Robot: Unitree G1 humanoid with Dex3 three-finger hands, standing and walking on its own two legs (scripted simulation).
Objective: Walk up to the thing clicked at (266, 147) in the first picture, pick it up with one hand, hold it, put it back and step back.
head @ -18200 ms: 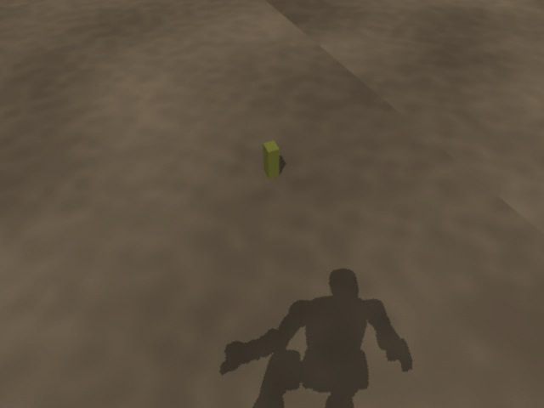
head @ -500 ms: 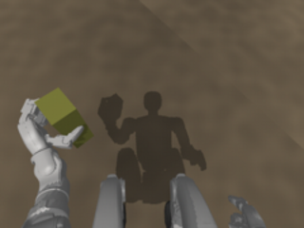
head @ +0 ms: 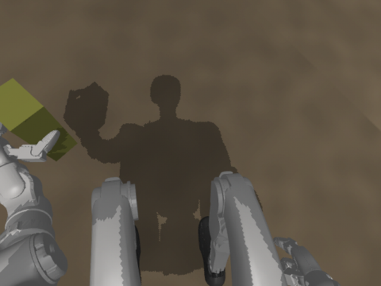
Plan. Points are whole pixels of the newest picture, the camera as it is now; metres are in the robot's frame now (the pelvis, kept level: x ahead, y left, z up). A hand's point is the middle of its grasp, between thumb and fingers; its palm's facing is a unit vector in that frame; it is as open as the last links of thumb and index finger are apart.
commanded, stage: crouch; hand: left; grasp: from the side
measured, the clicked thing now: (38, 126) +0.43 +0.29 -0.08
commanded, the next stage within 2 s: lower in 0.76 s
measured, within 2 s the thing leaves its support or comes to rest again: neither
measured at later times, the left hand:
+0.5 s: hand (31, 139) +0.42 +0.34 -0.15, palm faces +0.57 -0.82 -0.04, open 11.2 cm
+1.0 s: hand (36, 143) +0.43 +0.35 -0.20, palm faces +0.54 -0.84 -0.04, open 11.2 cm
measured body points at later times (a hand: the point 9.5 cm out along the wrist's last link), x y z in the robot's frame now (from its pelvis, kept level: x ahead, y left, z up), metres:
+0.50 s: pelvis -0.01 +0.01 -0.08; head +0.21 +0.09 +0.30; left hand +0.39 +0.38 -0.15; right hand +0.10 -0.27 -0.19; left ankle +0.09 +0.14 -0.37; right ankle +0.09 -0.12 -0.37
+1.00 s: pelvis -0.01 +0.01 -0.10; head +0.22 +0.11 +0.27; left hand +0.39 +0.39 -0.20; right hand +0.11 -0.27 -0.19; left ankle +0.09 +0.14 -0.37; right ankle +0.09 -0.12 -0.37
